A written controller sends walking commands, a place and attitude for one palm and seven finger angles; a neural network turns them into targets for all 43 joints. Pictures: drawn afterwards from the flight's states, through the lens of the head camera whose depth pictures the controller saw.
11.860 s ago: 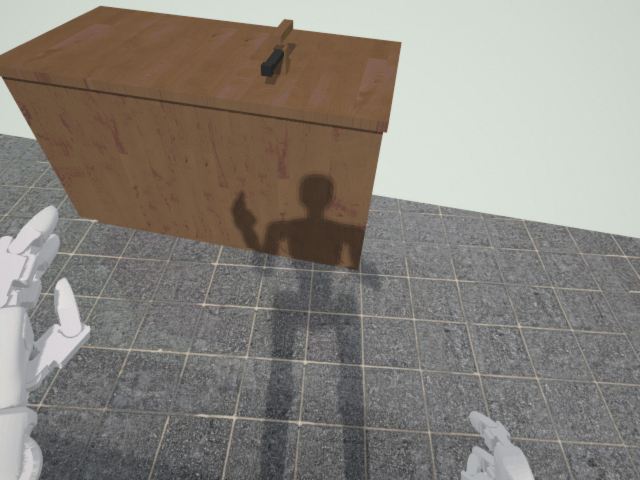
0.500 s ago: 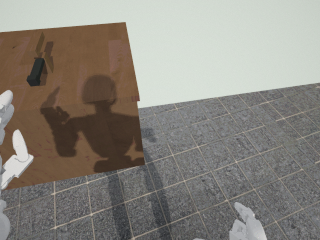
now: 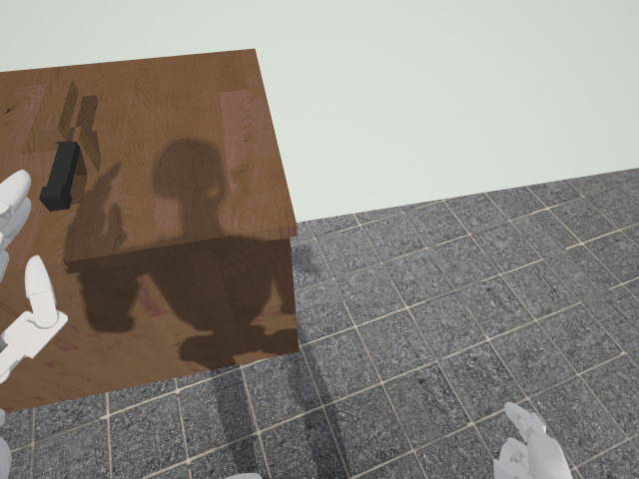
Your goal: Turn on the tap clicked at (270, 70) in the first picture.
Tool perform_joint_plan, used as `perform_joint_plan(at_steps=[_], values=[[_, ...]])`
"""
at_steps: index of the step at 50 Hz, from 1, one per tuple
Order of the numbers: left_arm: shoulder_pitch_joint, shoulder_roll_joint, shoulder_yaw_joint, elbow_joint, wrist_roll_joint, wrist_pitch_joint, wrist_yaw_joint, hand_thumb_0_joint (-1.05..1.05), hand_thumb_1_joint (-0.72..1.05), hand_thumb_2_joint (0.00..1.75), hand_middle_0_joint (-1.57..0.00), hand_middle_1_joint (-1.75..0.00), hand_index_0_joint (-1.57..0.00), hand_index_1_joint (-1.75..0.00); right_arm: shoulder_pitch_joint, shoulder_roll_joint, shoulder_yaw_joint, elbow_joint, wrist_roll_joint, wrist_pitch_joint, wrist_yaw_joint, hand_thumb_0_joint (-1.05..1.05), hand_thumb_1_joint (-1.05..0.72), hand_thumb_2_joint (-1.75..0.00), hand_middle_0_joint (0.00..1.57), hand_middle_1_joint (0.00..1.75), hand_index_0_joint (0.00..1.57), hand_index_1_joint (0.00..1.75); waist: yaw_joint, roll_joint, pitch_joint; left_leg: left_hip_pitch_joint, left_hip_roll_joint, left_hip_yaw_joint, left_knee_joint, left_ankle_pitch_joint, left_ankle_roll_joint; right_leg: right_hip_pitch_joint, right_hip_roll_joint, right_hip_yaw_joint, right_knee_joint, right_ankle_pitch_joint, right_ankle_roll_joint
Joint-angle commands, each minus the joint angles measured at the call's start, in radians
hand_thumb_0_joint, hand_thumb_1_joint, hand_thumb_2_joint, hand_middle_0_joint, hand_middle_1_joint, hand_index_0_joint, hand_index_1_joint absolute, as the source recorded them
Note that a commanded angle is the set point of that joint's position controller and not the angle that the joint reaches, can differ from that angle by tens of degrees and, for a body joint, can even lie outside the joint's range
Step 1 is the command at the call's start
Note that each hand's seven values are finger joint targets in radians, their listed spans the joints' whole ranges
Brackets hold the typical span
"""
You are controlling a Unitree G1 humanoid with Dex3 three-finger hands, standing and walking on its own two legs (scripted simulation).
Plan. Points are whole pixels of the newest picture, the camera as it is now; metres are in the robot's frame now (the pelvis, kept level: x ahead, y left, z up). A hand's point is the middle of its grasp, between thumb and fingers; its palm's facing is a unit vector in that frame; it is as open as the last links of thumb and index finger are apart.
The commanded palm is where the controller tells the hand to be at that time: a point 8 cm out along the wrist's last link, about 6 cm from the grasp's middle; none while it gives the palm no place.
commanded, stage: come to a stop and stand still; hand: left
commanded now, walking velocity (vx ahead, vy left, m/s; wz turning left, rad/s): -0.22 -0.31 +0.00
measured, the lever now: (56, 198) +0.46 +0.42 +0.04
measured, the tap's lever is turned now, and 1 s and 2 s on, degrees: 0 0 0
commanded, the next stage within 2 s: look again from close up in 1.78 s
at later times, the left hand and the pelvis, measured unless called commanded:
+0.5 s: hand (116, 304) +0.23 +0.19 +0.18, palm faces +0.34 -0.83 -0.44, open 7.4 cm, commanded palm +0.18 +0.24 +0.19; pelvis +0.01 -0.03 +0.01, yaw -2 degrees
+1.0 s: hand (100, 351) +0.19 +0.19 +0.17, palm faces +0.35 -0.85 -0.39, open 7.4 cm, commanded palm +0.14 +0.24 +0.19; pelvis -0.03 -0.03 +0.01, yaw -2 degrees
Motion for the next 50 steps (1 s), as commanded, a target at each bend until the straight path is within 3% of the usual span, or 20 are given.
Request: perform_joint_plan(at_steps=[1, 3, 5, 8, 13, 15, 16, 17, 19, 23, 27, 30, 33, 34, 35, 36, 40, 44, 47, 50], values=[[-0.074, 0.175, 0.131, -0.160, -0.029, -0.049, 0.015, 0.00, 0.90, 0.90, -0.20, -0.30, -0.20, -0.30, -0.051, -0.060, -0.013, -0.142, -0.002, -0.054, -0.003, 0.00, -0.90, -0.90, 0.20, 0.30, 0.20, 0.30, -0.010, 0.313, -0.265, 0.340, 0.345, -0.447, -0.175, 0.553, 0.203, -0.291, 0.078, 0.075, 0.463, -0.205, -0.009], [-0.062, 0.179, 0.133, -0.231, -0.027, -0.048, 0.013, 0.00, 0.90, 0.90, -0.20, -0.30, -0.20, -0.30, -0.054, -0.047, -0.004, -0.133, -0.006, -0.064, 0.009, 0.00, -0.90, -0.90, 0.20, 0.30, 0.20, 0.30, -0.007, 0.218, -0.256, 0.330, 0.312, -0.338, -0.137, 0.601, 0.183, -0.286, 0.063, 0.093, 0.404, -0.109, -0.005], [-0.014, 0.143, 0.107, -0.272, -0.035, -0.026, 0.006, 0.00, 0.90, 0.90, -0.20, -0.30, -0.20, -0.30, -0.055, -0.043, 0.006, -0.140, -0.005, -0.075, 0.025, 0.00, -0.90, -0.90, 0.20, 0.30, 0.20, 0.30, -0.008, 0.231, -0.236, 0.277, 0.265, -0.225, -0.141, 0.611, 0.130, -0.217, 0.082, 0.049, 0.261, -0.035, -0.004], [0.008, 0.154, 0.116, -0.276, -0.044, -0.003, -0.002, 0.00, 0.90, 0.90, -0.20, -0.30, -0.20, -0.30, -0.045, -0.041, 0.020, -0.146, -0.013, -0.090, 0.032, 0.00, -0.90, -0.90, 0.20, 0.30, 0.20, 0.30, -0.010, 0.306, -0.218, 0.213, 0.275, -0.183, -0.160, 0.552, 0.099, -0.127, 0.113, 0.009, 0.108, 0.006, -0.002], [-0.021, 0.146, 0.125, -0.172, -0.048, 0.032, -0.003, 0.00, 0.90, 0.90, -0.20, -0.30, -0.20, -0.30, -0.041, -0.039, 0.033, -0.146, -0.003, -0.091, 0.017, 0.00, -0.90, -0.90, 0.20, 0.30, 0.20, 0.30, -0.007, 0.243, -0.198, 0.135, 0.255, -0.123, -0.109, 0.335, 0.060, 0.030, 0.128, -0.004, -0.163, 0.145, -0.003], [-0.050, 0.152, 0.125, -0.128, -0.040, 0.039, -0.004, 0.00, 0.90, 0.90, -0.20, -0.30, -0.20, -0.30, -0.050, -0.032, 0.038, -0.146, 0.003, -0.081, 0.013, 0.00, -0.90, -0.90, 0.20, 0.30, 0.20, 0.30, -0.009, 0.134, -0.192, 0.033, 0.196, -0.092, -0.040, 0.131, 0.026, 0.132, 0.079, 0.049, -0.257, 0.351, -0.016], [-0.072, 0.154, 0.121, -0.114, -0.041, 0.044, -0.005, 0.00, 0.90, 0.90, -0.20, -0.30, -0.20, -0.30, -0.050, -0.019, 0.045, -0.147, 0.004, -0.080, 0.011, 0.00, -0.90, -0.90, 0.20, 0.30, 0.20, 0.30, -0.015, 0.010, -0.204, 0.004, 0.114, -0.047, 0.036, -0.009, -0.009, 0.129, 0.007, 0.137, -0.273, 0.510, -0.044], [-0.076, 0.137, 0.093, -0.109, -0.054, 0.057, -0.009, 0.00, 0.90, 0.90, -0.20, -0.30, -0.20, -0.30, -0.049, -0.006, 0.042, -0.156, 0.013, -0.081, 0.013, 0.00, -0.90, -0.90, 0.20, 0.30, 0.20, 0.30, -0.014, -0.149, -0.226, 0.008, 0.005, -0.040, 0.169, -0.166, -0.038, 0.063, -0.100, 0.308, -0.326, 0.548, -0.103], [-0.065, 0.164, 0.112, -0.111, -0.048, 0.056, 0.003, 0.00, 0.90, 0.90, -0.20, -0.30, -0.20, -0.30, -0.071, 0.002, 0.053, -0.133, 0.010, -0.078, 0.012, 0.00, -0.90, -0.90, 0.20, 0.30, 0.20, 0.30, 0.002, -0.145, -0.207, -0.074, -0.029, -0.128, 0.376, -0.312, -0.028, 0.084, -0.188, 0.361, -0.359, 0.622, -0.154], [-0.074, 0.156, 0.107, -0.138, -0.036, 0.030, 0.018, 0.00, 0.90, 0.90, -0.20, -0.30, -0.20, -0.30, -0.117, 0.002, 0.063, -0.117, 0.003, -0.066, -0.008, 0.00, -0.90, -0.90, 0.20, 0.30, 0.20, 0.30, 0.003, -0.065, -0.229, -0.097, -0.026, -0.130, 0.363, -0.272, -0.033, 0.169, -0.149, 0.230, -0.310, 0.703, -0.170], [-0.038, 0.155, 0.117, -0.138, -0.032, 0.019, 0.029, 0.00, 0.90, 0.90, -0.20, -0.30, -0.20, -0.30, -0.102, -0.017, 0.052, -0.132, -0.005, -0.051, -0.019, 0.00, -0.90, -0.90, 0.20, 0.30, 0.20, 0.30, 0.013, -0.031, -0.227, -0.038, -0.041, -0.107, 0.165, -0.226, -0.015, 0.183, -0.126, 0.237, -0.340, 0.578, -0.159], [-0.014, 0.134, 0.095, -0.120, -0.032, 0.016, 0.031, 0.00, 0.90, 0.90, -0.20, -0.30, -0.20, -0.30, -0.065, -0.034, 0.043, -0.134, -0.004, -0.038, -0.016, 0.00, -0.90, -0.90, 0.20, 0.30, 0.20, 0.30, 0.007, -0.006, -0.222, 0.047, -0.046, -0.108, -0.041, -0.131, -0.002, 0.173, -0.093, 0.235, -0.374, 0.396, -0.110], [-0.069, 0.135, 0.058, -0.149, -0.029, 0.007, 0.027, 0.00, 0.90, 0.90, -0.20, -0.30, -0.20, -0.30, -0.077, -0.068, 0.029, -0.147, 0.003, -0.035, -0.018, 0.00, -0.90, -0.90, 0.20, 0.30, 0.20, 0.30, 0.012, 0.124, -0.180, 0.128, 0.068, -0.207, -0.178, 0.028, 0.035, 0.091, -0.002, 0.211, -0.346, 0.186, -0.038], [-0.055, 0.134, 0.057, -0.103, -0.030, 0.008, 0.024, 0.00, 0.90, 0.90, -0.20, -0.30, -0.20, -0.30, -0.077, -0.076, 0.027, -0.151, 0.010, -0.034, -0.019, 0.00, -0.90, -0.90, 0.20, 0.30, 0.20, 0.30, 0.019, 0.119, -0.169, 0.099, 0.093, -0.228, -0.177, 0.007, 0.045, 0.088, 0.020, 0.217, -0.353, 0.145, -0.014], [-0.073, 0.135, 0.057, -0.091, -0.029, 0.010, 0.023, 0.00, 0.90, 0.90, -0.20, -0.30, -0.20, -0.30, -0.092, -0.064, 0.044, -0.148, 0.002, -0.037, -0.022, 0.00, -0.90, -0.90, 0.20, 0.30, 0.20, 0.30, 0.009, 0.201, -0.121, 0.028, 0.101, -0.253, -0.213, -0.049, 0.054, 0.078, 0.042, 0.188, -0.336, 0.142, -0.027], [-0.111, 0.129, 0.041, -0.086, -0.022, 0.012, 0.021, 0.00, 0.90, 0.90, -0.20, -0.30, -0.20, -0.30, -0.095, -0.064, 0.052, -0.145, 0.000, -0.038, -0.024, 0.00, -0.90, -0.90, 0.20, 0.30, 0.20, 0.30, 0.007, 0.206, -0.084, -0.055, 0.110, -0.269, -0.243, -0.115, 0.055, 0.112, 0.058, 0.166, -0.308, 0.146, -0.031], [-0.140, 0.121, 0.032, -0.048, -0.015, 0.019, 0.013, 0.00, 0.90, 0.90, -0.20, -0.30, -0.20, -0.30, -0.068, -0.061, 0.046, -0.143, -0.001, -0.055, -0.023, 0.00, -0.90, -0.90, 0.20, 0.30, 0.20, 0.30, 0.010, 0.107, -0.116, -0.067, 0.056, -0.210, -0.186, -0.185, 0.039, 0.137, 0.043, 0.199, -0.344, 0.150, -0.036], [-0.139, 0.129, 0.038, -0.038, -0.020, 0.033, 0.013, 0.00, 0.90, 0.90, -0.20, -0.30, -0.20, -0.30, -0.048, -0.050, 0.044, -0.132, 0.001, -0.057, -0.009, 0.00, -0.90, -0.90, 0.20, 0.30, 0.20, 0.30, 0.001, -0.020, -0.158, 0.019, -0.006, -0.158, -0.035, -0.161, 0.023, 0.067, -0.051, 0.315, -0.473, 0.006, -0.047], [-0.148, 0.139, 0.045, -0.051, -0.019, 0.041, 0.016, 0.00, 0.90, 0.90, -0.20, -0.30, -0.20, -0.30, -0.061, -0.045, 0.049, -0.130, -0.003, -0.050, -0.001, 0.00, -0.90, -0.90, 0.20, 0.30, 0.20, 0.30, 0.000, -0.016, -0.145, 0.043, -0.022, -0.171, 0.012, -0.142, 0.018, 0.014, -0.088, 0.337, -0.515, -0.066, -0.065], [-0.132, 0.137, 0.037, -0.058, -0.023, 0.043, 0.018, 0.00, 0.90, 0.90, -0.20, -0.30, -0.20, -0.30, -0.067, -0.042, 0.057, -0.129, -0.006, -0.043, -0.004, 0.00, -0.90, -0.90, 0.20, 0.30, 0.20, 0.30, 0.001, 0.021, -0.138, 0.077, -0.013, -0.186, -0.070, -0.135, 0.029, 0.005, -0.051, 0.281, -0.493, -0.079, -0.065]])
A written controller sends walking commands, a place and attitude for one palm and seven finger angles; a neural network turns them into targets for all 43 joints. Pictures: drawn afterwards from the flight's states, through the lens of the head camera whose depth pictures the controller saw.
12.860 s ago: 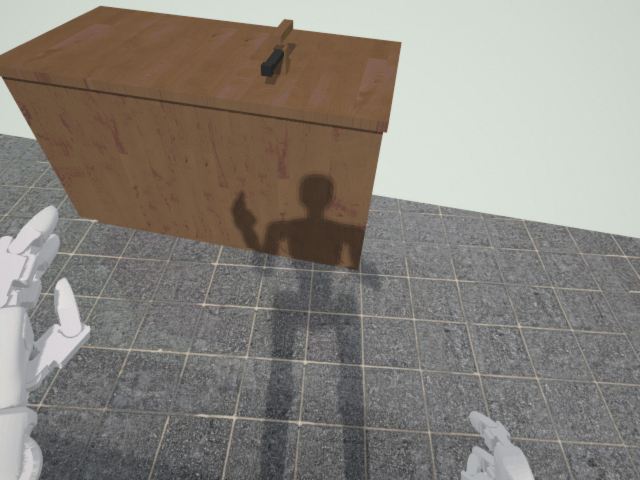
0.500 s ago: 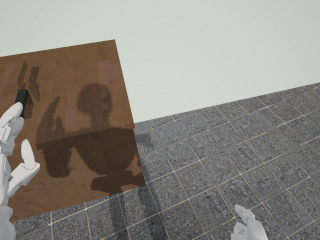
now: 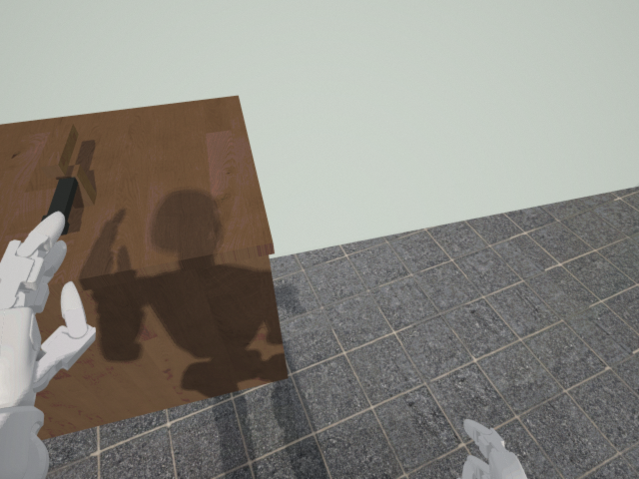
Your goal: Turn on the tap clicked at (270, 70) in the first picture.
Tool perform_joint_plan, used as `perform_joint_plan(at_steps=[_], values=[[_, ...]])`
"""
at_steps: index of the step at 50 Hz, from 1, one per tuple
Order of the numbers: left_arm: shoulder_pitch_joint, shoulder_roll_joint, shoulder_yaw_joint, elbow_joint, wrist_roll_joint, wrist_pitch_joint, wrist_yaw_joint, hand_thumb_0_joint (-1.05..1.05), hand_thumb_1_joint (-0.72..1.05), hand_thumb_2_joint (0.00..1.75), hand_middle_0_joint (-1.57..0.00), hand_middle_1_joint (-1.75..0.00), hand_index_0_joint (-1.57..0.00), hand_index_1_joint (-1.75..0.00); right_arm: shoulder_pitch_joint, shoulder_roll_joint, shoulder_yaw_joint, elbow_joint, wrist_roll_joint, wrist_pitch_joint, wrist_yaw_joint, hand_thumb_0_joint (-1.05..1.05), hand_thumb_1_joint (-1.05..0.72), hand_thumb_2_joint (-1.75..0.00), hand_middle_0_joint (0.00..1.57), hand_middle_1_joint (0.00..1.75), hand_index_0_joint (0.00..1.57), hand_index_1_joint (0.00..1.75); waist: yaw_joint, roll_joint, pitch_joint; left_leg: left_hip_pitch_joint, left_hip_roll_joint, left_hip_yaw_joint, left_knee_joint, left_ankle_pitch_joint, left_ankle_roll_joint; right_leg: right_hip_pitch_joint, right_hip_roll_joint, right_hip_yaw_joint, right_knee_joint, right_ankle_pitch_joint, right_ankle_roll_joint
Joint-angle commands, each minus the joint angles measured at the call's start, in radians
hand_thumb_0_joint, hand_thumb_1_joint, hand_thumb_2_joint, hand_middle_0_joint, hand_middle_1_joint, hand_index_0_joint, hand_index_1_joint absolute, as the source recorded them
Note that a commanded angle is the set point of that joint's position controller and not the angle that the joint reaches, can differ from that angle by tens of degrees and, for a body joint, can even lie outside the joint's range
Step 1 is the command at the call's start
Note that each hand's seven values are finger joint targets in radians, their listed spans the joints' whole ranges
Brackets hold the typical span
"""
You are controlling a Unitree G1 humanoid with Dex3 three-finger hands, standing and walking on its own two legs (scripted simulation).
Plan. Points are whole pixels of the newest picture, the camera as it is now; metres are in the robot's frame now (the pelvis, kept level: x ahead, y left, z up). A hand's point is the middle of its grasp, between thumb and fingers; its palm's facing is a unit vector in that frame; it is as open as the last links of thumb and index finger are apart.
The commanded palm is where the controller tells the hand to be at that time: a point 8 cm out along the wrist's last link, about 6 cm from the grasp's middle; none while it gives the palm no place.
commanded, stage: come to a stop and stand still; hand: left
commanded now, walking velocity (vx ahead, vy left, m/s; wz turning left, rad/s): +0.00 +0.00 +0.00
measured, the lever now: (55, 225) +0.47 +0.48 +0.03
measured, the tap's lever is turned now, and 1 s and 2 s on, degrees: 0 0 0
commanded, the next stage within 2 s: look again from close up in 0.78 s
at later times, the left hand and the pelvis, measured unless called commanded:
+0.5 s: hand (77, 311) +0.24 +0.26 +0.15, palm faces +0.36 -0.84 -0.40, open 7.4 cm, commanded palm +0.18 +0.30 +0.18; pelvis +0.02 +0.02 +0.00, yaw +0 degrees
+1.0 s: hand (25, 254) +0.28 +0.32 +0.19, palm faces +0.48 -0.78 -0.40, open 7.4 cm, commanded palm +0.18 +0.31 +0.18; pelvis +0.02 +0.03 +0.00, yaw +0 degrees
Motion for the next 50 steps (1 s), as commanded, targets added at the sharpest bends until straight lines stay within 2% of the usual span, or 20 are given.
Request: perform_joint_plan(at_steps=[1, 4, 8, 11, 16, 17, 20, 23, 26, 30, 32, 38, 43, 44, 45, 46, 47, 48, 49, 50], values=[[-0.086, 0.197, 0.126, -0.219, -0.010, -0.058, 0.027, 0.00, 0.90, 0.90, -0.20, -0.30, -0.20, -0.30, -0.096, -0.110, -0.044, -0.157, -0.002, -0.040, -0.018, 0.00, -0.90, -0.90, 0.20, 0.30, 0.20, 0.30, -0.005, -0.029, -0.051, -0.025, 0.034, -0.064, -0.091, -0.057, 0.027, 0.043, -0.243, 0.317, -0.213, -0.377, 0.092], [-0.082, 0.198, 0.128, -0.225, -0.005, -0.062, 0.026, 0.00, 0.90, 0.90, -0.20, -0.30, -0.20, -0.30, -0.102, -0.114, -0.038, -0.166, -0.007, -0.040, -0.024, 0.00, -0.90, -0.90, 0.20, 0.30, 0.20, 0.30, -0.002, 0.048, -0.027, -0.099, 0.068, -0.114, -0.192, -0.100, 0.039, 0.098, -0.183, 0.264, -0.155, -0.328, 0.100], [-0.075, 0.194, 0.134, -0.226, -0.001, -0.069, 0.024, 0.00, 0.90, 0.90, -0.20, -0.30, -0.20, -0.30, -0.096, -0.118, -0.040, -0.170, -0.004, -0.049, -0.029, 0.00, -0.90, -0.90, 0.20, 0.30, 0.20, 0.30, 0.001, 0.068, -0.042, -0.179, 0.096, -0.139, -0.245, -0.087, 0.039, 0.208, -0.144, 0.217, -0.065, -0.162, 0.106], [-0.041, 0.176, 0.128, -0.190, -0.004, -0.068, 0.022, 0.00, 0.90, 0.90, -0.20, -0.30, -0.20, -0.30, -0.084, -0.123, -0.047, -0.165, 0.000, -0.056, -0.027, 0.00, -0.90, -0.90, 0.20, 0.30, 0.20, 0.30, 0.001, 0.016, -0.067, -0.165, 0.082, -0.118, -0.202, -0.029, 0.033, 0.226, -0.156, 0.230, -0.060, -0.074, 0.103], [-0.059, 0.178, 0.124, -0.203, -0.007, -0.073, 0.023, 0.00, 0.90, 0.90, -0.20, -0.30, -0.20, -0.30, -0.075, -0.130, -0.056, -0.157, 0.002, -0.065, -0.022, 0.00, -0.90, -0.90, 0.20, 0.30, 0.20, 0.30, -0.006, -0.020, -0.088, -0.119, 0.056, -0.099, -0.135, 0.000, 0.021, 0.190, -0.201, 0.279, -0.094, -0.102, 0.082], [-0.080, 0.185, 0.128, -0.222, -0.006, -0.076, 0.021, 0.00, 0.90, 0.90, -0.20, -0.30, -0.20, -0.30, -0.082, -0.130, -0.055, -0.160, -0.001, -0.067, -0.021, 0.00, -0.90, -0.90, 0.20, 0.30, 0.20, 0.30, -0.007, -0.004, -0.079, -0.110, 0.052, -0.100, -0.130, 0.005, 0.018, 0.162, -0.205, 0.284, -0.100, -0.115, 0.077], [-0.047, 0.188, 0.135, -0.213, -0.010, -0.079, 0.026, 0.00, 0.90, 0.90, -0.20, -0.30, -0.20, -0.30, -0.081, -0.127, -0.055, -0.157, 0.000, -0.066, -0.024, 0.00, -0.90, -0.90, 0.20, 0.30, 0.20, 0.30, -0.005, -0.006, -0.088, -0.102, 0.058, -0.111, -0.139, 0.025, 0.022, 0.178, -0.199, 0.270, -0.085, -0.084, 0.079], [-0.062, 0.190, 0.135, -0.233, -0.011, -0.084, 0.025, 0.00, 0.90, 0.90, -0.20, -0.30, -0.20, -0.30, -0.092, -0.128, -0.054, -0.161, -0.001, -0.065, -0.027, 0.00, -0.90, -0.90, 0.20, 0.30, 0.20, 0.30, -0.005, 0.027, -0.072, -0.107, 0.072, -0.127, -0.165, 0.063, 0.018, 0.182, -0.179, 0.245, -0.056, -0.027, 0.082], [-0.045, 0.186, 0.138, -0.233, -0.013, -0.086, 0.026, 0.00, 0.90, 0.90, -0.20, -0.30, -0.20, -0.30, -0.088, -0.131, -0.054, -0.165, 0.000, -0.063, -0.029, 0.00, -0.90, -0.90, 0.20, 0.30, 0.20, 0.30, -0.004, 0.051, -0.113, -0.103, 0.090, -0.134, -0.171, 0.160, 0.018, 0.238, -0.159, 0.210, -0.001, 0.106, 0.088], [-0.026, 0.178, 0.134, -0.225, -0.019, -0.083, 0.021, 0.00, 0.90, 0.90, -0.20, -0.30, -0.20, -0.30, -0.085, -0.130, -0.056, -0.171, 0.002, -0.059, -0.030, 0.00, -0.90, -0.90, 0.20, 0.30, 0.20, 0.30, -0.006, 0.032, -0.136, -0.077, 0.098, -0.126, -0.142, 0.272, 0.005, 0.249, -0.160, 0.202, 0.031, 0.217, 0.086], [-0.045, 0.164, 0.121, -0.232, -0.018, -0.082, 0.016, 0.00, 0.90, 0.90, -0.20, -0.30, -0.20, -0.30, -0.088, -0.134, -0.055, -0.177, -0.001, -0.058, -0.028, 0.00, -0.90, -0.90, 0.20, 0.30, 0.20, 0.30, -0.009, 0.045, -0.122, -0.092, 0.093, -0.124, -0.144, 0.270, -0.006, 0.238, -0.161, 0.200, 0.036, 0.208, 0.081], [-0.052, 0.182, 0.136, -0.232, -0.021, -0.080, 0.019, 0.00, 0.90, 0.90, -0.20, -0.30, -0.20, -0.30, -0.093, -0.127, -0.055, -0.176, 0.002, -0.049, -0.031, 0.00, -0.90, -0.90, 0.20, 0.30, 0.20, 0.30, -0.010, 0.010, -0.120, -0.098, 0.091, -0.123, -0.137, 0.223, 0.000, 0.237, -0.171, 0.216, 0.025, 0.195, 0.080], [-0.069, 0.179, 0.127, -0.256, -0.019, -0.081, 0.021, 0.00, 0.90, 0.90, -0.20, -0.30, -0.20, -0.30, -0.098, -0.129, -0.054, -0.177, 0.000, -0.050, -0.031, 0.00, -0.90, -0.90, 0.20, 0.30, 0.20, 0.30, -0.009, 0.041, -0.108, -0.107, 0.090, -0.130, -0.151, 0.191, 0.001, 0.227, -0.164, 0.212, 0.023, 0.148, 0.081], [-1.154, 0.979, 0.720, -0.492, 0.154, -0.170, 0.019, 0.00, 0.90, 0.90, -0.20, -0.30, -0.20, -0.30, 0.114, -0.149, -0.085, -0.148, -0.019, -0.125, -0.015, 0.00, -0.90, -0.90, 0.20, 0.30, 0.20, 0.30, -0.010, -0.147, 0.104, -0.196, 0.049, -0.008, -0.019, 0.159, 0.036, 0.029, -0.118, 0.210, -0.088, 0.126, 0.257], [-0.595, 0.409, 0.360, 0.122, 0.034, -0.124, -0.035, 0.00, 0.90, 0.90, -0.20, -0.30, -0.20, -0.30, -0.029, -0.046, -0.044, -0.117, -0.001, -0.122, -0.003, 0.00, -0.90, -0.90, 0.20, 0.30, 0.20, 0.30, 0.014, -0.123, -0.154, -0.081, 0.003, -0.051, 0.019, 0.146, 0.040, 0.110, -0.234, 0.239, -0.045, 0.080, 0.106], [-0.373, 0.255, 0.239, 0.135, 0.009, -0.125, -0.055, 0.00, 0.90, 0.90, -0.20, -0.30, -0.20, -0.30, -0.019, -0.107, -0.079, -0.185, 0.009, -0.143, 0.001, 0.00, -0.90, -0.90, 0.20, 0.30, 0.20, 0.30, 0.050, -0.064, -0.092, -0.032, -0.009, -0.049, 0.009, 0.114, 0.010, 0.107, -0.242, 0.388, -0.108, 0.124, 0.092], [-0.294, 0.129, 0.132, 0.086, -0.023, -0.154, -0.070, 0.00, 0.90, 0.90, -0.20, -0.30, -0.20, -0.30, -0.038, -0.107, -0.074, -0.188, 0.018, -0.151, 0.029, 0.00, -0.90, -0.90, 0.20, 0.30, 0.20, 0.30, 0.031, 0.116, -0.144, -0.019, -0.003, -0.030, -0.048, 0.125, 0.007, 0.197, -0.261, 0.362, -0.070, 0.191, 0.075], [-0.247, 0.144, 0.116, -0.061, -0.033, -0.178, -0.063, 0.00, 0.90, 0.90, -0.20, -0.30, -0.20, -0.30, -0.021, -0.123, -0.074, -0.186, 0.019, -0.152, 0.049, 0.00, -0.90, -0.90, 0.20, 0.30, 0.20, 0.30, 0.026, 0.146, -0.192, -0.010, 0.007, -0.042, -0.102, 0.144, 0.007, 0.273, -0.240, 0.310, -0.031, 0.181, 0.090], [-0.190, 0.137, 0.089, -0.132, -0.034, -0.187, -0.058, 0.00, 0.90, 0.90, -0.20, -0.30, -0.20, -0.30, -0.051, -0.127, -0.073, -0.191, 0.019, -0.156, 0.059, 0.00, -0.90, -0.90, 0.20, 0.30, 0.20, 0.30, 0.036, 0.128, -0.179, -0.010, 0.021, -0.061, -0.129, 0.168, 0.016, 0.273, -0.210, 0.275, -0.014, 0.139, 0.109], [-0.118, 0.150, 0.098, -0.167, -0.035, -0.186, -0.051, 0.00, 0.90, 0.90, -0.20, -0.30, -0.20, -0.30, -0.065, -0.130, -0.074, -0.193, 0.017, -0.159, 0.063, 0.00, -0.90, -0.90, 0.20, 0.30, 0.20, 0.30, 0.043, 0.093, -0.159, -0.027, 0.041, -0.081, -0.152, 0.170, 0.027, 0.269, -0.188, 0.243, -0.001, 0.098, 0.118]])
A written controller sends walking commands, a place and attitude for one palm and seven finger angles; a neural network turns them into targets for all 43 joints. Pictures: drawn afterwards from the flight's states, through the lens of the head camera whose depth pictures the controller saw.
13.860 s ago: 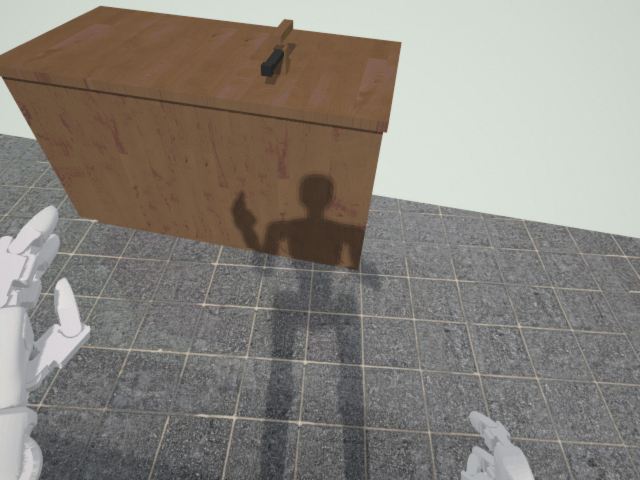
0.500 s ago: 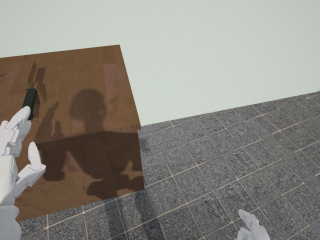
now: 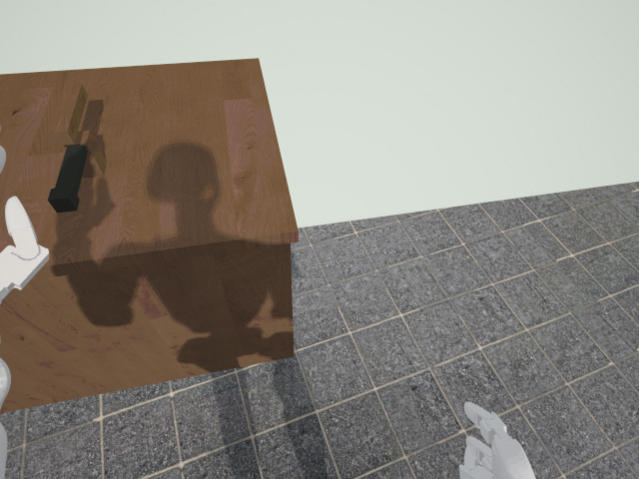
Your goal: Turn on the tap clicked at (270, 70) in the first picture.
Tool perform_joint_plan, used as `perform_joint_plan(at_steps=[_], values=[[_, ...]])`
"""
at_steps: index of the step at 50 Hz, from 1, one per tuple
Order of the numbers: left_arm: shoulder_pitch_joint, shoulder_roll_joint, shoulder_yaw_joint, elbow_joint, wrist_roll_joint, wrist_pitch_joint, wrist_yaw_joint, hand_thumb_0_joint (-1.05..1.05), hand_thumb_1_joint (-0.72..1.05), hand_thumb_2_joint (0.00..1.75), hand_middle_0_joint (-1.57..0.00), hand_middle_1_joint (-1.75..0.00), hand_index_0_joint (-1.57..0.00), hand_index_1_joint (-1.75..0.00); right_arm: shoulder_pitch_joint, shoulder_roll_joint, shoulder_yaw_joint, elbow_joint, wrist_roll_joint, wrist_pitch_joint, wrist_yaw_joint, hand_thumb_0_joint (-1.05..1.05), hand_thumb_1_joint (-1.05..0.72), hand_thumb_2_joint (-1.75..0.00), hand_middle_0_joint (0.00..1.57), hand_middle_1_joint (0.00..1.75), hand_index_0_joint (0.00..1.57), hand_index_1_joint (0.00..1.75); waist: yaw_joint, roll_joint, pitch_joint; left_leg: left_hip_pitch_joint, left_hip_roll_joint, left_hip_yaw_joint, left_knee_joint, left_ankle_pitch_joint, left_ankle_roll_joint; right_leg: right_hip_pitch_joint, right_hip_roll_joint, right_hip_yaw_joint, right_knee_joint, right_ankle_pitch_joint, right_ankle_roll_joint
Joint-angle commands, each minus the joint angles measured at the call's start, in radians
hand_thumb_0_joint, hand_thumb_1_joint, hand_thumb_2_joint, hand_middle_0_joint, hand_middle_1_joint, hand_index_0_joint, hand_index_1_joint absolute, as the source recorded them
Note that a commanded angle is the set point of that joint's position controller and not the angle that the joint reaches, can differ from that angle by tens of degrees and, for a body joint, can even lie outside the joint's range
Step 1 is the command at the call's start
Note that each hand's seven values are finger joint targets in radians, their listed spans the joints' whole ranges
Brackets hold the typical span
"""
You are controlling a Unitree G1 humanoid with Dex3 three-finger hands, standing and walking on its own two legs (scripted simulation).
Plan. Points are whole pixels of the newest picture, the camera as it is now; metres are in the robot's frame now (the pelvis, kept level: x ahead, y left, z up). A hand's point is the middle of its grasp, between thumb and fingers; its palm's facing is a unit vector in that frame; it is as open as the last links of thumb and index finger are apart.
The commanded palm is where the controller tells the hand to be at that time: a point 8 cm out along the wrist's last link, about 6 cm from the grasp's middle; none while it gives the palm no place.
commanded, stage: look again from close up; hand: left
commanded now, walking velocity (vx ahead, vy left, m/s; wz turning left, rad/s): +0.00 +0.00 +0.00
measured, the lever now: (64, 199) +0.45 +0.44 +0.03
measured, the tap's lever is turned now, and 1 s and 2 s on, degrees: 0 0 0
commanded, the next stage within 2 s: shuffle to correct the standing spot in 0.14 s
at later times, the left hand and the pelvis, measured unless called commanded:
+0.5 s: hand (60, 277) +0.24 +0.27 +0.16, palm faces +0.37 -0.88 -0.31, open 7.4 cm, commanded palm +0.19 +0.31 +0.18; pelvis +0.02 +0.04 +0.00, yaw -1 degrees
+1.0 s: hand (22, 253) +0.27 +0.33 +0.16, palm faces +0.38 -0.86 -0.34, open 7.4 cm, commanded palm +0.21 +0.36 +0.18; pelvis +0.04 +0.09 -0.02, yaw -3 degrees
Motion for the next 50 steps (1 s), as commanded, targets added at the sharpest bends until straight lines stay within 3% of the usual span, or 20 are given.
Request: perform_joint_plan(at_steps=[1, 5, 7, 10, 14, 17, 24, 36, 38, 40, 41, 42, 43, 44, 45, 46, 47, 48, 49, 50], values=[[0.215, 0.051, -0.040, -0.342, -0.028, -0.092, 0.005, 0.00, 0.90, 0.90, -0.20, -0.30, -0.20, -0.30, -0.069, -0.122, -0.059, -0.171, 0.008, -0.080, 0.022, 0.00, -0.90, -0.90, 0.20, 0.30, 0.20, 0.30, 0.000, 0.087, -0.208, -0.075, 0.088, -0.117, -0.160, 0.186, -0.011, 0.290, -0.142, 0.188, -0.008, 0.107, 0.074], [0.240, 0.136, 0.083, -0.317, -0.036, -0.076, 0.019, 0.00, 0.90, 0.90, -0.20, -0.30, -0.20, -0.30, -0.090, -0.123, -0.060, -0.183, 0.007, -0.074, -0.005, 0.00, -0.90, -0.90, 0.20, 0.30, 0.20, 0.30, -0.008, -0.068, -0.169, -0.116, 0.098, -0.142, -0.183, 0.113, -0.015, 0.258, -0.124, 0.161, -0.011, 0.042, 0.053], [0.164, 0.174, 0.119, -0.357, -0.037, -0.083, 0.018, 0.00, 0.90, 0.90, -0.20, -0.30, -0.20, -0.30, -0.093, -0.124, -0.054, -0.189, 0.005, -0.076, -0.018, 0.00, -0.90, -0.90, 0.20, 0.30, 0.20, 0.30, -0.017, 0.000, -0.140, -0.108, 0.092, -0.152, -0.192, 0.091, -0.021, 0.214, -0.125, 0.171, -0.018, 0.003, 0.046], [0.117, 0.130, 0.075, -0.362, -0.032, -0.088, 0.010, 0.00, 0.90, 0.90, -0.20, -0.30, -0.20, -0.30, -0.084, -0.118, -0.050, -0.182, 0.002, -0.087, -0.025, 0.00, -0.90, -0.90, 0.20, 0.30, 0.20, 0.30, -0.021, 0.098, -0.158, -0.087, 0.099, -0.153, -0.190, 0.141, -0.023, 0.227, -0.119, 0.160, 0.015, 0.067, 0.041], [0.079, 0.076, -0.003, -0.391, -0.022, -0.084, 0.006, 0.00, 0.90, 0.90, -0.20, -0.30, -0.20, -0.30, -0.077, -0.124, -0.052, -0.170, -0.004, -0.106, -0.017, 0.00, -0.90, -0.90, 0.20, 0.30, 0.20, 0.30, -0.023, 0.109, -0.184, -0.024, 0.097, -0.127, -0.162, 0.217, -0.046, 0.214, -0.111, 0.157, 0.031, 0.113, 0.034], [0.097, 0.049, -0.029, -0.377, -0.018, -0.071, 0.009, 0.00, 0.90, 0.90, -0.20, -0.30, -0.20, -0.30, -0.077, -0.129, -0.057, -0.168, -0.009, -0.101, -0.008, 0.00, -0.90, -0.90, 0.20, 0.30, 0.20, 0.30, -0.028, 0.064, -0.181, -0.029, 0.087, -0.116, -0.138, 0.171, -0.048, 0.199, -0.115, 0.179, 0.038, 0.086, 0.017], [0.101, 0.066, -0.003, -0.335, -0.015, -0.052, 0.014, 0.00, 0.90, 0.90, -0.20, -0.30, -0.20, -0.30, -0.096, -0.129, -0.053, -0.186, -0.012, -0.052, -0.012, 0.00, -0.90, -0.90, 0.20, 0.30, 0.20, 0.30, -0.033, 0.064, -0.116, -0.103, 0.090, -0.114, -0.128, 0.072, -0.029, 0.169, -0.105, 0.190, 0.077, 0.024, 0.001], [0.173, 0.103, 0.044, -0.443, -0.025, -0.063, 0.016, 0.00, 0.90, 0.90, -0.20, -0.30, -0.20, -0.30, -0.092, -0.135, -0.067, -0.198, -0.003, -0.023, 0.000, 0.00, -0.90, -0.90, 0.20, 0.30, 0.20, 0.30, -0.040, 0.078, -0.195, -0.043, 0.085, -0.110, 0.029, 0.463, -0.073, 0.189, -0.128, 0.164, 0.211, 0.189, -0.018], [0.183, 0.098, 0.046, -0.438, -0.029, -0.061, 0.016, 0.00, 0.90, 0.90, -0.20, -0.30, -0.20, -0.30, -0.087, -0.138, -0.073, -0.194, 0.002, -0.019, 0.002, 0.00, -0.90, -0.90, 0.20, 0.30, 0.20, 0.30, -0.037, 0.047, -0.202, -0.083, 0.064, -0.100, 0.112, 0.505, -0.097, 0.220, -0.154, 0.194, 0.219, 0.224, -0.050], [0.201, 0.116, 0.067, -0.444, -0.032, -0.062, 0.023, 0.00, 0.90, 0.90, -0.20, -0.30, -0.20, -0.30, -0.086, -0.138, -0.081, -0.188, 0.006, -0.014, 0.005, 0.00, -0.90, -0.90, 0.20, 0.30, 0.20, 0.30, -0.030, -0.037, -0.229, -0.146, 0.020, -0.071, 0.265, 0.394, -0.097, 0.252, -0.241, 0.302, 0.175, 0.251, -0.108], [0.184, 0.119, 0.069, -0.461, -0.035, -0.066, 0.026, 0.00, 0.90, 0.90, -0.20, -0.30, -0.20, -0.30, -0.086, -0.139, -0.086, -0.186, 0.009, -0.012, 0.008, 0.00, -0.90, -0.90, 0.20, 0.30, 0.20, 0.30, -0.032, -0.091, -0.212, -0.211, 0.003, -0.075, 0.333, 0.231, -0.087, 0.254, -0.325, 0.404, 0.139, 0.237, -0.150], [0.166, 0.128, 0.079, -0.471, -0.035, -0.070, 0.030, 0.00, 0.90, 0.90, -0.20, -0.30, -0.20, -0.30, -0.092, -0.137, -0.084, -0.178, 0.009, -0.007, 0.014, 0.00, -0.90, -0.90, 0.20, 0.30, 0.20, 0.30, -0.036, -0.094, -0.178, -0.243, 0.027, -0.139, 0.323, -0.021, -0.065, 0.210, -0.404, 0.487, 0.119, 0.216, -0.165], [0.166, 0.114, 0.073, -0.456, -0.032, -0.068, 0.033, 0.00, 0.90, 0.90, -0.20, -0.30, -0.20, -0.30, -0.083, -0.121, -0.071, -0.163, 0.006, 0.004, 0.015, 0.00, -0.90, -0.90, 0.20, 0.30, 0.20, 0.30, -0.051, -0.097, -0.140, -0.193, 0.069, -0.184, 0.210, -0.190, -0.032, 0.102, -0.407, 0.473, 0.128, 0.115, -0.125], [0.140, 0.099, 0.057, -0.463, -0.028, -0.061, 0.030, 0.00, 0.90, 0.90, -0.20, -0.30, -0.20, -0.30, -0.064, -0.115, -0.066, -0.147, 0.006, 0.013, 0.012, 0.00, -0.90, -0.90, 0.20, 0.30, 0.20, 0.30, -0.079, -0.029, -0.114, -0.054, 0.079, -0.196, 0.020, -0.170, -0.014, -0.046, -0.327, 0.369, 0.202, -0.029, -0.053], [0.128, 0.083, 0.038, -0.475, -0.017, -0.064, 0.025, 0.00, 0.90, 0.90, -0.20, -0.30, -0.20, -0.30, -0.080, -0.124, -0.065, -0.155, 0.008, 0.009, -0.003, 0.00, -0.90, -0.90, 0.20, 0.30, 0.20, 0.30, -0.083, 0.166, -0.075, 0.022, 0.092, -0.250, -0.155, -0.083, -0.004, -0.158, -0.118, 0.184, 0.366, -0.128, 0.013], [0.106, 0.085, 0.025, -0.512, -0.009, -0.064, 0.022, 0.00, 0.90, 0.90, -0.20, -0.30, -0.20, -0.30, -0.076, -0.125, -0.069, -0.173, 0.011, -0.005, -0.009, 0.00, -0.90, -0.90, 0.20, 0.30, 0.20, 0.30, -0.086, 0.324, -0.045, 0.141, 0.211, -0.412, -0.229, 0.277, 0.003, -0.315, -0.005, 0.049, 0.575, -0.273, 0.065], [0.055, 0.143, 0.058, -0.548, -0.013, -0.070, 0.022, 0.00, 0.90, 0.90, -0.20, -0.30, -0.20, -0.30, -0.115, -0.120, -0.067, -0.177, -0.011, -0.021, -0.007, 0.00, -0.90, -0.90, 0.20, 0.30, 0.20, 0.30, -0.081, 0.354, -0.080, 0.262, 0.235, -0.459, -0.231, 0.602, -0.077, -0.411, -0.011, 0.076, 0.728, -0.398, 0.046], [0.080, 0.132, 0.057, -0.509, -0.011, -0.065, 0.017, 0.00, 0.90, 0.90, -0.20, -0.30, -0.20, -0.30, -0.116, -0.131, -0.087, -0.179, -0.024, -0.029, 0.006, 0.00, -0.90, -0.90, 0.20, 0.30, 0.20, 0.30, -0.058, 0.253, -0.092, 0.280, 0.192, -0.360, -0.198, 0.796, -0.247, -0.388, -0.007, 0.067, 0.768, -0.363, 0.029], [0.126, 0.109, 0.052, -0.479, -0.018, -0.052, 0.011, 0.00, 0.90, 0.90, -0.20, -0.30, -0.20, -0.30, -0.122, -0.144, -0.105, -0.185, -0.032, -0.027, 0.019, 0.00, -0.90, -0.90, 0.20, 0.30, 0.20, 0.30, -0.040, 0.240, -0.094, 0.257, 0.118, -0.172, -0.166, 0.944, -0.389, -0.314, -0.008, 0.002, 0.670, -0.344, 0.032], [0.140, 0.094, 0.042, -0.490, -0.023, -0.043, 0.007, 0.00, 0.90, 0.90, -0.20, -0.30, -0.20, -0.30, -0.132, -0.139, -0.112, -0.194, -0.036, -0.025, 0.030, 0.00, -0.90, -0.90, 0.20, 0.30, 0.20, 0.30, -0.022, 0.302, -0.088, 0.168, 0.031, -0.027, -0.128, 1.054, -0.341, -0.150, -0.008, -0.095, 0.423, -0.317, 0.033]])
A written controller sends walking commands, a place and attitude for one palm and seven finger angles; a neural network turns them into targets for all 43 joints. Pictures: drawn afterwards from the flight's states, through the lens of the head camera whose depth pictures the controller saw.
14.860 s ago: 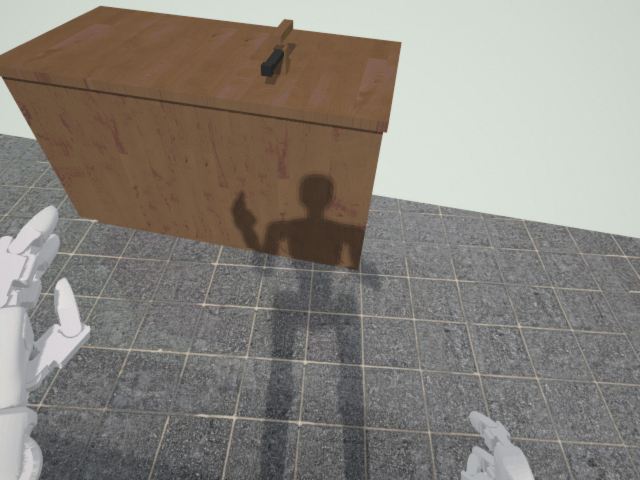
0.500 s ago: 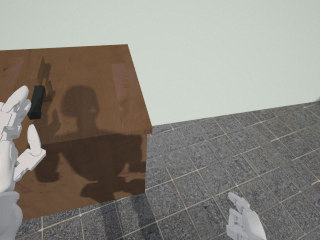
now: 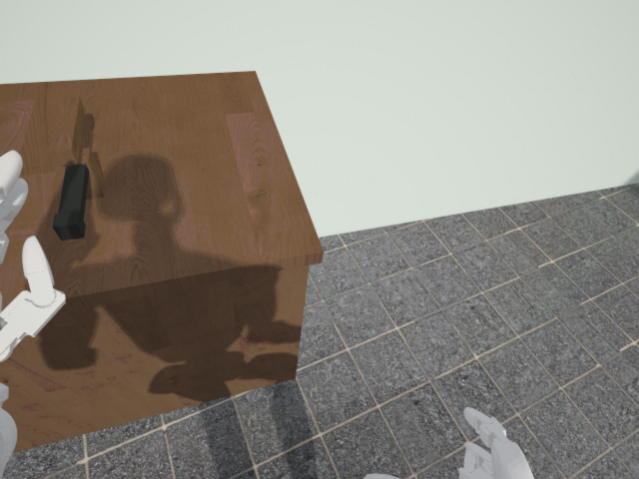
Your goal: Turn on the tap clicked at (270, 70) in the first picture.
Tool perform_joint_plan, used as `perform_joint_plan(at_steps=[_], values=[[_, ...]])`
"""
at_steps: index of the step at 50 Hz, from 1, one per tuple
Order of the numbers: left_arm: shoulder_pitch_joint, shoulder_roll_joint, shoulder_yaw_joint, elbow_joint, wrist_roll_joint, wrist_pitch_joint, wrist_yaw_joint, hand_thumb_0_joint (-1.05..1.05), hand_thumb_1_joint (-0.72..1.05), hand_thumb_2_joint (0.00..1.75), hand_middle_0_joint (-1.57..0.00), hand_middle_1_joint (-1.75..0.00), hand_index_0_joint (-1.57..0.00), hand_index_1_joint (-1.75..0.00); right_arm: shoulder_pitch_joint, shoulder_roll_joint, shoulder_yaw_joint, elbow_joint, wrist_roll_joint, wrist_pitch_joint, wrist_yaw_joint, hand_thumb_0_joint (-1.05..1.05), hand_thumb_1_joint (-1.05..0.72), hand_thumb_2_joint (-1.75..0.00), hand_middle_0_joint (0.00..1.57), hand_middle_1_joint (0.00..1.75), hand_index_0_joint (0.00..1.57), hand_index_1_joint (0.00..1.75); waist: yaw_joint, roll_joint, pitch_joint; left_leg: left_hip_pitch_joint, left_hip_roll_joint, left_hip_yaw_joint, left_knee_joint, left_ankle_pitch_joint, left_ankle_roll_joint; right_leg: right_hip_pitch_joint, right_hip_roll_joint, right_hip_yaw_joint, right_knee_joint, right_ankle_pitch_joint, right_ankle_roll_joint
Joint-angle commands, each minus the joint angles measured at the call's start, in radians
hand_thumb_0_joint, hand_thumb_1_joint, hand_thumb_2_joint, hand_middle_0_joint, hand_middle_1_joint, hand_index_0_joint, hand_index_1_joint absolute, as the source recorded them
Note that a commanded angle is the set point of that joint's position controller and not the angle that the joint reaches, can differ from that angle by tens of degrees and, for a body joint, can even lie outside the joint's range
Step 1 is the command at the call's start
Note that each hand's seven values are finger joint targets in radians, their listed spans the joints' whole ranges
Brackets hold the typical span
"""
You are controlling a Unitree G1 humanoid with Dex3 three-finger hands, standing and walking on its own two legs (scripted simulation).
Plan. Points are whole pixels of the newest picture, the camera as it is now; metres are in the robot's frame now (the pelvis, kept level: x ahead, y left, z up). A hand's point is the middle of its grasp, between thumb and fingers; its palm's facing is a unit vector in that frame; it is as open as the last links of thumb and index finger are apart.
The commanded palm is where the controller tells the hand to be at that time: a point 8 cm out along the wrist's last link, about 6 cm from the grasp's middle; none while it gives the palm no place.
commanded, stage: shuffle to correct the standing spot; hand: left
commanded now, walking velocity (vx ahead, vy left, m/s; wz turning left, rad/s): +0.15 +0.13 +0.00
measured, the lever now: (69, 226) +0.39 +0.38 +0.05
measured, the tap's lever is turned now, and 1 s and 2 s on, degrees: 0 0 0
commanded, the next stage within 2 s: come to a stop and stand still in 0.40 s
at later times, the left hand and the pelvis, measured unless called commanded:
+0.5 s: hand out of the picture +0.26 +0.34 +0.19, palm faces +0.39 -0.82 -0.42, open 7.4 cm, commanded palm +0.18 +0.38 +0.20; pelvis +0.03 +0.09 +0.00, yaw +2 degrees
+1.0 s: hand out of the picture +0.29 +0.37 +0.19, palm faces +0.37 -0.82 -0.43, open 7.4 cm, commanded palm +0.24 +0.40 +0.20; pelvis +0.07 +0.12 +0.02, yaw -2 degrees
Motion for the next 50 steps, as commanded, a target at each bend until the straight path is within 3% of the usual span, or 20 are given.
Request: perform_joint_plan(at_steps=[1, 2, 3, 4, 5, 8, 11, 13, 15, 18, 20, 21, 23, 25, 29, 30, 32, 37, 45, 50], values=[[-0.053, 0.191, 0.111, -0.231, -0.017, -0.047, 0.013, 0.00, 0.90, 0.90, -0.20, -0.30, -0.20, -0.30, -0.124, -0.144, -0.077, -0.213, -0.012, -0.075, 0.017, 0.00, -0.90, -0.90, 0.20, 0.30, 0.20, 0.30, 0.037, 0.310, -0.135, -0.076, 0.129, -0.038, -0.069, 1.219, -0.344, 0.312, 0.062, -0.248, -0.435, 0.098, -0.049], [0.015, 0.195, 0.129, -0.183, -0.007, -0.043, 0.020, 0.00, 0.90, 0.90, -0.20, -0.30, -0.20, -0.30, -0.130, -0.146, -0.069, -0.204, 0.009, -0.074, 0.021, 0.00, -0.90, -0.90, 0.20, 0.30, 0.20, 0.30, 0.092, 0.083, -0.188, -0.317, 0.071, -0.017, 0.378, 1.040, -0.302, 0.606, -0.023, -0.181, -0.617, 0.324, -0.123], [-0.012, 0.173, 0.093, -0.197, -0.010, -0.067, 0.012, 0.00, 0.90, 0.90, -0.20, -0.30, -0.20, -0.30, -0.076, -0.143, -0.063, -0.165, 0.045, -0.071, 0.017, 0.00, -0.90, -0.90, 0.20, 0.30, 0.20, 0.30, 0.043, -0.339, -0.243, -0.379, 0.062, -0.153, 0.889, 0.004, -0.119, 0.485, -0.322, 0.183, -0.592, 0.545, -0.230], [0.019, 0.225, 0.168, -0.198, -0.032, -0.045, 0.012, 0.00, 0.90, 0.90, -0.20, -0.30, -0.20, -0.30, -0.093, -0.167, -0.066, -0.196, 0.012, -0.054, -0.008, 0.00, -0.90, -0.90, 0.20, 0.30, 0.20, 0.30, 0.005, -0.161, -0.180, -0.450, 0.117, -0.315, 0.907, -0.075, -0.089, 0.281, -0.409, 0.420, -0.633, 0.452, -0.226], [0.026, 0.287, 0.226, -0.193, -0.019, -0.039, 0.017, 0.00, 0.90, 0.90, -0.20, -0.30, -0.20, -0.30, -0.080, -0.128, -0.056, -0.162, -0.008, -0.054, -0.002, 0.00, -0.90, -0.90, 0.20, 0.30, 0.20, 0.30, -0.003, -0.034, -0.137, -0.473, 0.208, -0.345, 0.818, -0.091, -0.100, 0.156, -0.396, 0.412, -0.613, 0.329, -0.163], [-0.046, 0.166, 0.116, -0.199, -0.012, -0.037, 0.001, 0.00, 0.90, 0.90, -0.20, -0.30, -0.20, -0.30, -0.075, -0.114, -0.038, -0.151, 0.008, -0.030, -0.002, 0.00, -0.90, -0.90, 0.20, 0.30, 0.20, 0.30, -0.046, -0.056, -0.119, -0.310, 0.213, -0.135, 0.429, 0.048, -0.106, -0.020, -0.281, 0.274, -0.707, 0.129, -0.179], [-0.088, 0.168, 0.076, -0.181, 0.006, -0.021, 0.021, 0.00, 0.90, 0.90, -0.20, -0.30, -0.20, -0.30, -0.083, -0.094, -0.028, -0.123, 0.002, -0.078, -0.048, 0.00, -0.90, -0.90, 0.20, 0.30, 0.20, 0.30, -0.025, -0.016, -0.128, -0.006, 0.102, 0.060, 0.010, 0.119, -0.101, -0.027, -0.158, 0.085, -0.640, -0.008, -0.102], [-0.129, 0.169, 0.060, -0.228, 0.011, -0.025, 0.020, 0.00, 0.90, 0.90, -0.20, -0.30, -0.20, -0.30, -0.069, -0.108, -0.040, -0.133, 0.007, -0.105, -0.072, 0.00, -0.90, -0.90, 0.20, 0.30, 0.20, 0.30, -0.031, 0.141, -0.137, 0.088, 0.109, 0.006, -0.154, 0.148, -0.090, 0.005, -0.084, 0.033, -0.411, 0.032, -0.050], [-0.156, 0.194, 0.098, -0.260, 0.016, -0.040, 0.025, 0.00, 0.90, 0.90, -0.20, -0.30, -0.20, -0.30, -0.063, -0.151, -0.061, -0.169, 0.025, -0.111, -0.069, 0.00, -0.90, -0.90, 0.20, 0.30, 0.20, 0.30, -0.017, 0.311, -0.167, 0.070, 0.343, -0.343, -0.240, 0.320, 0.031, -0.066, 0.055, -0.084, -0.077, -0.021, 0.024], [-0.114, 0.223, 0.144, -0.248, 0.012, -0.050, 0.023, 0.00, 0.90, 0.90, -0.20, -0.30, -0.20, -0.30, -0.084, -0.126, -0.054, -0.150, 0.015, -0.117, -0.048, 0.00, -0.90, -0.90, 0.20, 0.30, 0.20, 0.30, -0.028, 0.320, -0.151, -0.001, 0.384, -0.387, -0.191, 0.431, 0.106, -0.035, 0.018, -0.021, -0.117, -0.058, 0.009], [-0.056, 0.191, 0.132, -0.235, 0.018, -0.050, 0.027, 0.00, 0.90, 0.90, -0.20, -0.30, -0.20, -0.30, -0.099, -0.131, -0.048, -0.156, 0.024, -0.116, -0.026, 0.00, -0.90, -0.90, 0.20, 0.30, 0.20, 0.30, 0.000, 0.266, -0.168, -0.161, 0.303, -0.205, -0.076, 0.348, 0.017, 0.232, 0.036, -0.054, -0.424, 0.113, -0.004], [-0.031, 0.203, 0.138, -0.207, 0.019, -0.048, 0.027, 0.00, 0.90, 0.90, -0.20, -0.30, -0.20, -0.30, -0.103, -0.123, -0.041, -0.155, 0.025, -0.114, -0.022, 0.00, -0.90, -0.90, 0.20, 0.30, 0.20, 0.30, 0.008, 0.153, -0.174, -0.301, 0.233, -0.133, 0.066, 0.240, -0.023, 0.392, 0.002, 0.034, -0.556, 0.176, -0.029], [0.011, 0.183, 0.124, -0.139, -0.010, -0.033, 0.023, 0.00, 0.90, 0.90, -0.20, -0.30, -0.20, -0.30, -0.079, -0.123, -0.065, -0.162, 0.033, -0.110, -0.017, 0.00, -0.90, -0.90, 0.20, 0.30, 0.20, 0.30, 0.004, -0.261, -0.137, -0.504, 0.093, -0.065, 0.485, -0.046, -0.103, 0.400, -0.315, 0.573, -0.745, 0.201, -0.226], [0.007, 0.192, 0.138, -0.161, -0.007, -0.041, 0.030, 0.00, 0.90, 0.90, -0.20, -0.30, -0.20, -0.30, -0.079, -0.118, -0.045, -0.141, 0.032, -0.101, -0.018, 0.00, -0.90, -0.90, 0.20, 0.30, 0.20, 0.30, -0.008, -0.106, -0.062, -0.494, 0.194, -0.161, 0.460, -0.093, -0.111, 0.288, -0.328, 0.465, -0.699, 0.273, -0.266], [-0.093, 0.157, 0.088, -0.166, -0.002, -0.036, 0.035, 0.00, 0.90, 0.90, -0.20, -0.30, -0.20, -0.30, -0.070, -0.093, -0.021, -0.114, 0.011, -0.088, -0.041, 0.00, -0.90, -0.90, 0.20, 0.30, 0.20, 0.30, -0.046, 0.155, -0.173, 0.088, 0.123, -0.045, -0.156, 0.283, -0.116, 0.071, -0.042, -0.004, -0.362, 0.246, -0.049], [-0.131, 0.161, 0.078, -0.209, -0.002, -0.039, 0.034, 0.00, 0.90, 0.90, -0.20, -0.30, -0.20, -0.30, -0.074, -0.135, -0.046, -0.130, 0.012, -0.097, -0.045, 0.00, -0.90, -0.90, 0.20, 0.30, 0.20, 0.30, -0.038, 0.323, -0.184, 0.188, 0.302, -0.331, -0.258, 0.374, -0.052, -0.065, 0.025, -0.030, -0.164, 0.122, 0.007], [-0.153, 0.172, 0.076, -0.167, -0.010, -0.036, 0.022, 0.00, 0.90, 0.90, -0.20, -0.30, -0.20, -0.30, -0.113, -0.109, -0.044, -0.149, 0.016, -0.111, -0.040, 0.00, -0.90, -0.90, 0.20, 0.30, 0.20, 0.30, -0.024, 0.251, -0.149, 0.152, 0.445, -0.588, -0.365, 0.538, 0.065, -0.137, 0.073, 0.044, 0.071, -0.080, 0.022], [-0.056, 0.171, 0.073, -0.343, 0.012, -0.015, 0.018, 0.00, 0.90, 0.90, -0.20, -0.30, -0.20, -0.30, -0.111, -0.111, -0.047, -0.156, 0.007, -0.125, -0.001, 0.00, -0.90, -0.90, 0.20, 0.30, 0.20, 0.30, -0.004, 0.294, -0.209, 0.154, 0.351, -0.238, -0.241, 0.780, -0.033, 0.007, 0.019, -0.012, -0.174, 0.097, 0.011], [-0.013, 0.214, 0.148, -0.142, -0.008, 0.010, 0.029, 0.00, 0.90, 0.90, -0.20, -0.30, -0.20, -0.30, -0.086, -0.107, -0.022, -0.181, 0.016, -0.088, -0.039, 0.00, -0.90, -0.90, 0.20, 0.30, 0.20, 0.30, -0.026, 0.141, -0.157, -0.182, 0.267, -0.153, -0.222, 0.248, -0.106, 0.408, -0.017, 0.030, -0.638, 0.465, -0.002], [-0.011, 0.134, 0.041, -0.112, -0.024, 0.052, 0.037, 0.00, 0.90, 0.90, -0.20, -0.30, -0.20, -0.30, -0.092, -0.108, -0.022, -0.166, 0.021, -0.082, -0.052, 0.00, -0.90, -0.90, 0.20, 0.30, 0.20, 0.30, -0.023, -0.012, -0.147, -0.034, 0.140, -0.111, -0.087, 0.098, -0.109, 0.153, -0.157, 0.230, -0.782, 0.195, -0.074]])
